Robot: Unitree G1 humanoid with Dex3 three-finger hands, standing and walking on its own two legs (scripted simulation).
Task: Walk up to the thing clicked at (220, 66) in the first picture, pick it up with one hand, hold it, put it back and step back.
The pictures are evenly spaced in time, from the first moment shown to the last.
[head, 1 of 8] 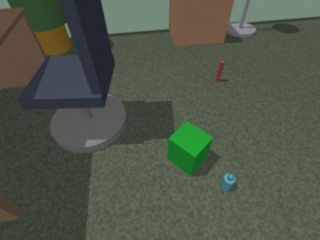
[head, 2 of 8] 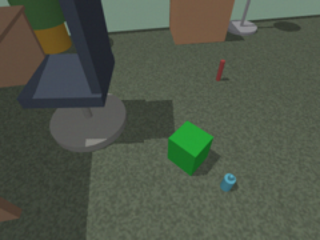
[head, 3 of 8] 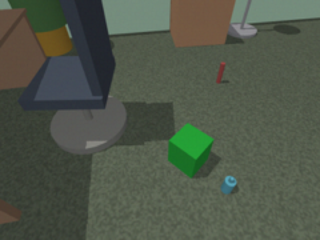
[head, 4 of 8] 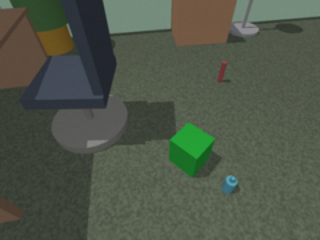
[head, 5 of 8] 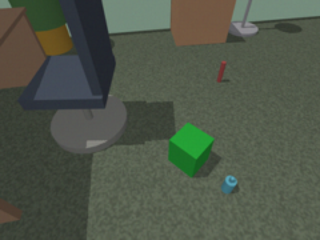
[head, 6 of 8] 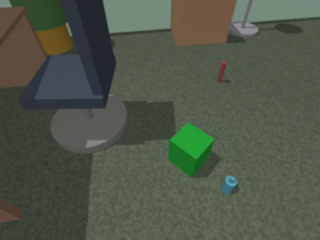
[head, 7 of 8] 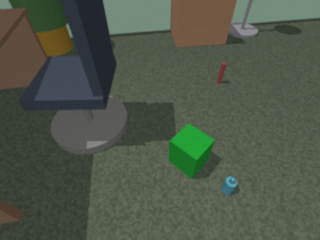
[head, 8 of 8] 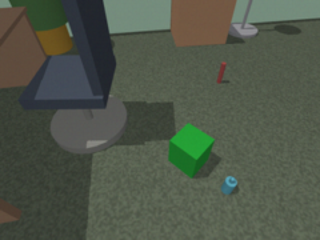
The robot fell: no
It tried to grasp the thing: no
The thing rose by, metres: 0.00
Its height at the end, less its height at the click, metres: +0.00
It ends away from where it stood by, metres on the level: 0.00
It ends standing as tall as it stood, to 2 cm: yes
